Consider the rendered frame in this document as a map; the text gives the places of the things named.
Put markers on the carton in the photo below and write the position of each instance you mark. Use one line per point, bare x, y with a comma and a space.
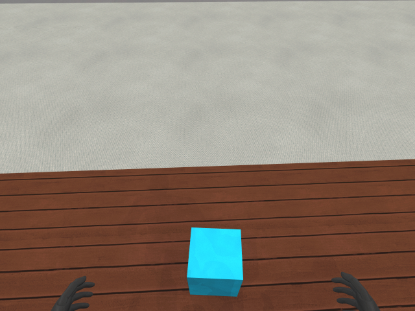
215, 265

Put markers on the robot right hand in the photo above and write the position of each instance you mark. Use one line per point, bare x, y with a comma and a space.
363, 301

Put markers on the robot left hand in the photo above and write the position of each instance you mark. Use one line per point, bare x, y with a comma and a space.
64, 303

